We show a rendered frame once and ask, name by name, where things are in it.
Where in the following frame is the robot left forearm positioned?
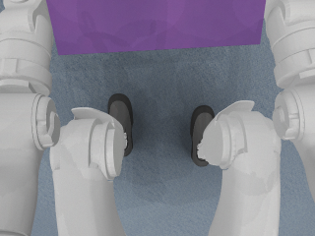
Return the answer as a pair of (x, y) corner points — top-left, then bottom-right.
(0, 0), (54, 97)

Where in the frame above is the robot right shin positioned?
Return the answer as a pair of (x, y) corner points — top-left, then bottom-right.
(197, 100), (282, 166)

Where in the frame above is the carton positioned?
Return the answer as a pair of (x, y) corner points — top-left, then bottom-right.
(46, 0), (266, 55)

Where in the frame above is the robot left foot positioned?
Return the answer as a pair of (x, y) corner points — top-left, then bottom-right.
(107, 93), (134, 157)

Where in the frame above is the robot left upper arm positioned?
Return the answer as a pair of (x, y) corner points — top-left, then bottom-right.
(0, 93), (61, 236)

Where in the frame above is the robot right forearm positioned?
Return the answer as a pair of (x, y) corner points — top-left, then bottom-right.
(264, 0), (315, 89)

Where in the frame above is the robot right upper arm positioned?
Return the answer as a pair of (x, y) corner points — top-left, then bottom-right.
(272, 84), (315, 203)

